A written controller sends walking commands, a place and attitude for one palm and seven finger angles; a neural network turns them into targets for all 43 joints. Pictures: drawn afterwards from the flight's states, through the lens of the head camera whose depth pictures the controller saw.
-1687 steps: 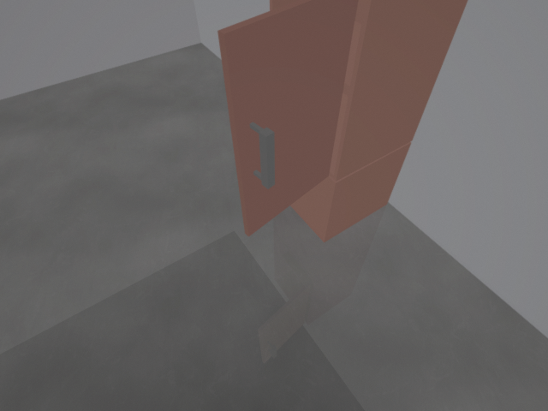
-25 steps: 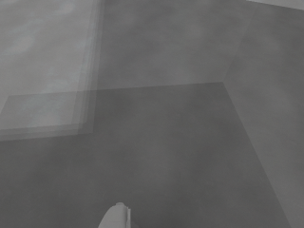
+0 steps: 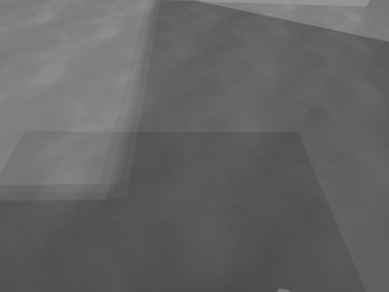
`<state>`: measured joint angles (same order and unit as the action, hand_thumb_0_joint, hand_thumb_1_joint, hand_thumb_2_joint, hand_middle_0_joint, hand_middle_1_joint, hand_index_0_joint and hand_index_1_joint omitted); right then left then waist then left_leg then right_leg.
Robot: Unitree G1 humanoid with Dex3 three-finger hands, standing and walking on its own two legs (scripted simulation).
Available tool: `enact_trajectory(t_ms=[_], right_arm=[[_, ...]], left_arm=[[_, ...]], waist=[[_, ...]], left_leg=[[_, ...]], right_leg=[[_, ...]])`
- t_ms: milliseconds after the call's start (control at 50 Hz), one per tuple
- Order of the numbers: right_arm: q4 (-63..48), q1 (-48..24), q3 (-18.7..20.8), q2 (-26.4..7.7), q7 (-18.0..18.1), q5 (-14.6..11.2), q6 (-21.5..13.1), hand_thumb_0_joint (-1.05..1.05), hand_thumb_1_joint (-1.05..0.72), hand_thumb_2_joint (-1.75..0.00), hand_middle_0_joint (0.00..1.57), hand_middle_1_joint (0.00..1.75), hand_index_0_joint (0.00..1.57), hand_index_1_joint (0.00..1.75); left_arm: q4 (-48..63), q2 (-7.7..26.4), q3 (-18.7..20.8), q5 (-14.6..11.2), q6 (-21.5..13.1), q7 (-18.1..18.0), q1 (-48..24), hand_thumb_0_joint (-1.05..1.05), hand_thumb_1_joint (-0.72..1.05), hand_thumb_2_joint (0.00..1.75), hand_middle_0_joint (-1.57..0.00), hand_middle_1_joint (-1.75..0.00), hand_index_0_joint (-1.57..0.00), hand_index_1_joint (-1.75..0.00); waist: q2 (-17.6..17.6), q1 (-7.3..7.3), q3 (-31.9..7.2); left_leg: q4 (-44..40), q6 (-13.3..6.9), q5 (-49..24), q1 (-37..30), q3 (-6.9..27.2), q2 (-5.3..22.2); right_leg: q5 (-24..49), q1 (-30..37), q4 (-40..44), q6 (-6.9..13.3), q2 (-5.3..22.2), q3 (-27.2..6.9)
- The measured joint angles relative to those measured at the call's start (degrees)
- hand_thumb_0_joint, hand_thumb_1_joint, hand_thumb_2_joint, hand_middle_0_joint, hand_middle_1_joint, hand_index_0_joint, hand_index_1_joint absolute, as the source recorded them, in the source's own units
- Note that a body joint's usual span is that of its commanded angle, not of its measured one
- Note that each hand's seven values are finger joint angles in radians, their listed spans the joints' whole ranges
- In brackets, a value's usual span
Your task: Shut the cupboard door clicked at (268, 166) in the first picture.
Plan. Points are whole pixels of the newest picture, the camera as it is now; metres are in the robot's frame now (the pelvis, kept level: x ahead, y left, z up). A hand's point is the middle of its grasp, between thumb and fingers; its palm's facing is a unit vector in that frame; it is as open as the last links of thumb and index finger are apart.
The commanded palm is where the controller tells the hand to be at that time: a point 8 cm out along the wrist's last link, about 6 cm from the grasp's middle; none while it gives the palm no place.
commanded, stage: turn to face it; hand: left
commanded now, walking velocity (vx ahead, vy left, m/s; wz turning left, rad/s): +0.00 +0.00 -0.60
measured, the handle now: out of the picture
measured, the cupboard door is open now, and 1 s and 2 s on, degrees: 65 65 65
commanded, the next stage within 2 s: none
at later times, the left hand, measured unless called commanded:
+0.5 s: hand (111, 288) +0.15 +0.21 -0.19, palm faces -0.21 -0.96 -0.20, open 7.4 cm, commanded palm none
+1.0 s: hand (160, 254) +0.23 +0.11 -0.16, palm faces -0.54 -0.81 -0.24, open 7.4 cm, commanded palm none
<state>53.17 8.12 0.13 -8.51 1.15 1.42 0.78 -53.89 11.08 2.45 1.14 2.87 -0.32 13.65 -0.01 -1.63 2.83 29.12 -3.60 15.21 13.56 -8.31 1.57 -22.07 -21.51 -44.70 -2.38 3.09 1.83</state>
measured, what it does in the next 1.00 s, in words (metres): steps on the spot, turning right: right foot, then left foot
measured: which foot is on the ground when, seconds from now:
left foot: down 0.00-0.08, up 0.10-0.38, down 0.40-0.80, up 0.82-1.00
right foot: up 0.00-0.06, down 0.08-0.40, up 0.42-0.78, down 0.80-1.00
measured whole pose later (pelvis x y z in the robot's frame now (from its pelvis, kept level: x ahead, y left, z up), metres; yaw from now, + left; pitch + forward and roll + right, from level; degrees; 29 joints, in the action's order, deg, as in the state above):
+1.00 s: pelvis +0.03 +0.00 +0.00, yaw -34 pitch +0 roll +0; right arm 51.3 11.0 3.0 -14.9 0.5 1.1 3.8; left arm -49.3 12.0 2.3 1.2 2.5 0.1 9.3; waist -0.9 0.9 5.6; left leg 61.1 4.3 24.5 27.5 -2.2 4.7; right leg -15.1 -15.6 -30.8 0.6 -0.6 -0.9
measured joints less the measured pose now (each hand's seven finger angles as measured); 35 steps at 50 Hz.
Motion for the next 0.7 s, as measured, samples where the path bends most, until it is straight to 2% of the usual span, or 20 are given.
enact_trajectory(t_ms=[60, 100, 160, 200, 240, 300, 340, 380, 400, 420, 460, 500, 540, 620, 700], right_arm=[[0.4, 0.6, 0.7, -0.4, -0.2, -0.1, 0.7, -0.01, -0.92, -0.9, 0.21, 0.3, 0.21, 0.3], [0.6, 1.0, 1.4, -1.1, -0.4, -0.4, 1.3, -0.01, -0.91, -0.9, 0.21, 0.3, 0.21, 0.3], [0.9, 1.1, 2.7, -3.0, -0.1, -0.5, 2.6, 0.0, -0.91, -0.9, 0.2, 0.3, 0.2, 0.3], [1.2, 1.1, 3.0, -3.7, 0.0, -0.6, 2.8, 0.0, -0.91, -0.9, 0.2, 0.3, 0.2, 0.3], [1.0, 1.2, 3.1, -4.0, 0.0, -0.6, 2.8, 0.0, -0.91, -0.9, 0.2, 0.3, 0.2, 0.3], [0.4, 1.2, 3.2, -4.2, 0.1, -0.8, 2.5, 0.0, -0.91, -0.9, 0.2, 0.3, 0.2, 0.3], [-0.2, 1.2, 3.1, -4.1, 0.3, -0.9, 2.1, 0.0, -0.91, -0.9, 0.2, 0.3, 0.2, 0.3], [-0.8, 1.4, 2.8, -4.1, 0.4, -1.1, 1.4, 0.0, -0.91, -0.9, 0.2, 0.3, 0.2, 0.3], [-1.2, 1.7, 2.7, -4.2, 0.5, -1.0, 0.7, 0.0, -0.91, -0.9, 0.2, 0.3, 0.2, 0.3], [-1.3, 1.7, 2.5, -3.8, 0.6, -0.7, 0.2, 0.0, -0.91, -0.9, 0.2, 0.3, 0.2, 0.3], [-1.7, 2.1, 1.7, -3.1, 0.7, -0.1, 0.0, 0.0, -0.91, -0.9, 0.2, 0.3, 0.2, 0.3], [-2.1, 2.9, 1.0, -2.4, 0.8, 0.3, 0.0, 0.0, -0.91, -0.9, 0.2, 0.3, 0.2, 0.3], [-2.2, 3.6, 0.6, -2.0, 0.8, 0.5, 0.2, 0.0, -0.91, -0.9, 0.2, 0.3, 0.2, 0.3], [-1.9, 4.5, 0.4, -1.7, 0.7, 0.5, 0.3, 0.0, -0.9, -0.9, 0.2, 0.3, 0.2, 0.3], [-1.4, 5.2, 0.9, -2.3, 0.2, 0.6, 0.4, 0.0, -0.9, -0.9, 0.21, 0.3, 0.2, 0.3]], left_arm=[[0.2, -0.6, 0.3, 0.1, -0.1, 0.5, 1.2, 0.0, 0.91, 0.9, -0.2, -0.29, -0.2, -0.3], [0.1, -0.9, 0.4, 0.3, -0.7, 0.5, 1.9, 0.0, 0.91, 0.9, -0.2, -0.3, -0.2, -0.3], [-0.1, -2.0, 0.0, 0.4, -1.2, 0.3, 1.7, 0.0, 0.91, 0.9, -0.2, -0.3, -0.2, -0.3], [0.2, -2.1, 0.2, 0.3, -1.3, -0.1, 1.7, 0.0, 0.9, 0.9, -0.2, -0.3, -0.2, -0.3], [0.4, -1.8, 0.5, 0.2, -1.2, -0.4, 1.8, 0.0, 0.9, 0.9, -0.2, -0.3, -0.2, -0.3], [0.5, -0.8, 0.9, 0.4, -0.9, -0.4, 1.8, 0.0, 0.9, 0.9, -0.2, -0.3, -0.2, -0.3], [0.5, 0.1, 1.3, 0.4, -0.6, -0.3, 1.6, 0.0, 0.9, 0.9, -0.2, -0.3, -0.2, -0.3], [0.4, 0.9, 1.7, 0.2, -0.1, -0.1, 1.5, 0.0, 0.9, 0.9, -0.2, -0.3, -0.2, -0.3], [0.4, 1.4, 1.9, -0.1, 0.3, -0.1, 1.4, 0.0, 0.9, 0.9, -0.2, -0.3, -0.2, -0.3], [0.2, 2.0, 2.1, -0.4, 0.7, 0.0, 0.8, 0.01, 0.9, 0.9, -0.2, -0.3, -0.2, -0.3], [0.0, 3.3, 2.5, -0.3, 1.5, 0.2, -0.3, 0.01, 0.9, 0.9, -0.2, -0.3, -0.2, -0.3], [0.3, 4.3, 2.9, -0.1, 1.8, 0.7, -1.5, 0.01, 0.91, 0.9, -0.2, -0.3, -0.2, -0.3], [1.1, 5.1, 3.1, -0.1, 1.9, 1.2, -2.8, 0.01, 0.91, 0.9, -0.2, -0.3, -0.2, -0.3], [2.9, 5.8, 3.2, -0.2, 1.9, 1.9, -5.0, 0.01, 0.91, 0.9, -0.19, -0.29, -0.2, -0.3], [3.9, 5.5, 2.8, -0.2, 1.8, 2.2, -6.8, 0.01, 0.91, 0.9, -0.19, -0.29, -0.19, -0.3]], waist=[[-0.3, -0.04, -0.2], [-0.3, -0.35, -0.6], [-1.9, 0.11, 0.5], [-1.4, 0.0, 1.2], [-0.4, -0.04, 1.8], [1.3, -0.08, 2.1], [2.3, -0.17, 2.1], [3.0, -0.02, 1.8], [3.0, 0.19, 1.4], [3.7, 0.26, 1.5], [4.1, 0.22, 1.9], [3.7, 0.53, 1.9], [2.9, 0.7, 2.1], [1.6, 0.91, 2.5], [0.2, 1.65, 2.7]], left_leg=[[3.8, 1.1, 3.2, 0.1, -2.3, 1.3], [8.3, 2.3, 6.4, 1.8, -3.1, 2.1], [21.3, 4.0, 13.8, 7.0, 2.5, 0.8], [28.2, 4.8, 13.3, 10.1, 4.7, -0.1], [30.1, 5.5, 12.1, 11.6, 5.9, -0.3], [24.6, 6.1, 11.3, 11.0, 7.1, -0.1], [18.0, 6.3, 10.2, 9.3, 7.6, -0.1], [8.7, 6.2, 5.2, 6.0, 7.9, -0.1], [4.6, 5.5, 2.5, 4.5, 7.9, 0.2], [4.8, 4.5, 1.9, 4.4, 7.1, 0.0], [5.3, 3.1, 2.6, 3.5, 5.4, 0.7], [3.7, 2.7, 2.4, 2.0, 4.4, 1.8], [1.6, 2.7, 1.5, 0.5, 3.5, 2.9], [-0.7, 3.0, 0.7, -1.3, 1.0, 4.5], [0.0, 3.6, 1.6, -2.0, -1.9, 5.9]], right_leg=[[5.6, 3.9, 7.1, 0.5, -1.1, 1.2], [4.1, 4.9, 9.5, 2.1, -2.0, 0.0], [3.4, 4.7, 9.5, 3.1, -3.3, -0.3], [4.9, 5.2, 11.6, 3.2, -3.7, -1.2], [6.2, 5.7, 13.7, 3.1, -4.0, -2.4], [7.2, 6.0, 15.5, 2.6, -4.1, -4.3], [7.1, 5.6, 15.2, 2.1, -4.2, -5.7], [6.2, 4.7, 13.3, 1.2, -4.5, -7.1], [5.3, 3.8, 11.6, 0.9, -4.9, -7.7], [1.1, 2.4, 8.0, 1.0, -4.8, -8.1], [-5.9, -0.8, -2.5, 1.0, -5.1, -6.8], [-7.4, -3.5, -11.6, 0.6, -5.0, -4.3], [-6.7, -4.9, -16.2, 0.1, -4.4, -2.2], [-4.5, -4.9, -15.0, -0.6, -2.6, -0.2], [-3.3, -2.2, -7.0, -0.4, -1.5, 0.8]])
